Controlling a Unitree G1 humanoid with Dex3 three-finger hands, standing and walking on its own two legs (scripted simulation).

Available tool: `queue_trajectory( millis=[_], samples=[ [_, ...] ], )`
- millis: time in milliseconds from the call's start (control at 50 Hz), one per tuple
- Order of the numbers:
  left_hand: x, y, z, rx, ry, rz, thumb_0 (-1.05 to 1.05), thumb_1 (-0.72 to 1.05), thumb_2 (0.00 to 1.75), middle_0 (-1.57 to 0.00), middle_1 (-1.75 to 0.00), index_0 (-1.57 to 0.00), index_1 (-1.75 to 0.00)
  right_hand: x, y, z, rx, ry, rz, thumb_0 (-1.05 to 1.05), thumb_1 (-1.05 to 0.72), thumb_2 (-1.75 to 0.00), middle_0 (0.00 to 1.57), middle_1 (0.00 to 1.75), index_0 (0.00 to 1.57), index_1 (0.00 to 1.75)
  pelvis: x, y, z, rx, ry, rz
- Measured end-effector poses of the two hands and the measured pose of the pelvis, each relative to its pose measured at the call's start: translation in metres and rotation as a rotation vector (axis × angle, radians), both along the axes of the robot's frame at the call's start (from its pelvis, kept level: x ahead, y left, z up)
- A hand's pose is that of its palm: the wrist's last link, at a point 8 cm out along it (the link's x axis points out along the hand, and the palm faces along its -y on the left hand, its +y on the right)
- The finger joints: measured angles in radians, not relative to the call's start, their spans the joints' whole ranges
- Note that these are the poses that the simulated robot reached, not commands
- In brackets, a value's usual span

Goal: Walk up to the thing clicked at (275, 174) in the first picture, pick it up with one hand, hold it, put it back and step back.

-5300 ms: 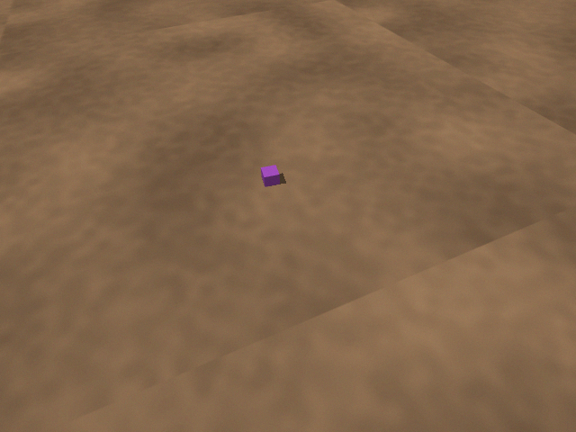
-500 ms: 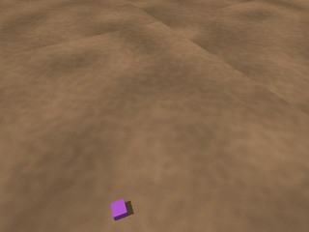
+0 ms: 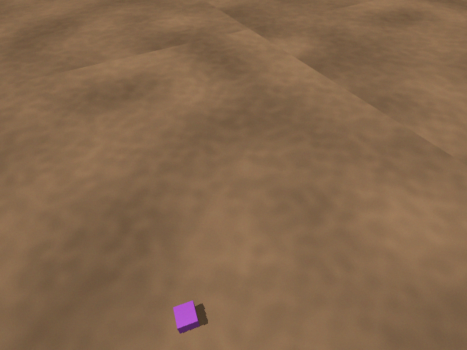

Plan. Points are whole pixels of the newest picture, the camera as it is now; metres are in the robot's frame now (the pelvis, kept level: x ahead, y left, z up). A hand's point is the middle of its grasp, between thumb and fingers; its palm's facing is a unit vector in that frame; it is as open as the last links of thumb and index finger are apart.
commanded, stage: walk up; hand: left
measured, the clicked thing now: (186, 316) +0.43 +0.24 -0.75
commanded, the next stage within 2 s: stand in 0.30 s
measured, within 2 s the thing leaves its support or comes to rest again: neither
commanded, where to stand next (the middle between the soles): +0.05 -0.01 m, yaw +1 degrees
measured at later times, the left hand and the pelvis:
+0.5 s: hand out of the picture +0.10 +0.25 -0.16, palm faces -0.01 -0.94 -0.33, open 7.4 cm; pelvis +0.01 +0.00 +0.00, yaw +0 degrees
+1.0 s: hand out of the picture +0.07 +0.25 -0.16, palm faces +0.00 -0.94 -0.33, open 7.4 cm; pelvis +0.01 +0.00 +0.00, yaw +1 degrees
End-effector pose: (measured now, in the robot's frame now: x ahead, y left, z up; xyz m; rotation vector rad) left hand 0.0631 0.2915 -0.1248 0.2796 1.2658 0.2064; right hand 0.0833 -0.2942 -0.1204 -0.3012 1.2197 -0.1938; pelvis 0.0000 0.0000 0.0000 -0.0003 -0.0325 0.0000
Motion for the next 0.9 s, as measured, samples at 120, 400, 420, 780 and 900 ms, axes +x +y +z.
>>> queue_trajectory(
  millis=[120,400,420,780,900],
  samples=[
    [0.012,-0.002,0.0,-0.003,-0.019,-0.01,0.01,0.91,0.9,-0.2,-0.29,-0.2,-0.3,-0.003,-0.003,0.001,-0.008,0.007,-0.012,0.01,-0.9,-0.9,0.2,0.3,0.2,0.3,0.003,0.0,0.0,0.0,0.0,0.0],
    [0.028,-0.001,0.004,0.007,-0.052,-0.032,0.01,0.91,0.9,-0.2,-0.29,-0.2,-0.3,-0.007,-0.002,0.0,-0.008,0.015,-0.018,0.01,-0.9,-0.9,0.2,0.3,0.2,0.3,0.007,0.0,0.0,-0.001,0.0,0.001],
    [0.028,0.0,0.004,0.008,-0.053,-0.033,0.01,0.91,0.9,-0.2,-0.29,-0.2,-0.3,-0.007,-0.002,0.0,-0.007,0.015,-0.017,0.01,-0.9,-0.9,0.2,0.3,0.2,0.3,0.007,0.0,0.0,-0.002,-0.001,0.001],
    [0.01,0.004,0.005,0.019,-0.028,-0.012,0.01,0.91,0.9,-0.2,-0.29,-0.2,-0.3,-0.002,0.0,0.0,-0.001,0.009,0.012,0.01,-0.9,-0.9,0.2,0.3,0.2,0.3,0.006,-0.001,0.0,-0.001,-0.002,0.01],
    [0.004,0.004,0.004,0.018,-0.013,-0.006,0.01,0.91,0.9,-0.2,-0.29,-0.2,-0.3,-0.002,-0.001,-0.001,-0.003,0.014,0.016,0.01,-0.9,-0.9,0.2,0.3,0.2,0.3,0.007,-0.001,0.0,-0.001,-0.001,0.013]
  ],
)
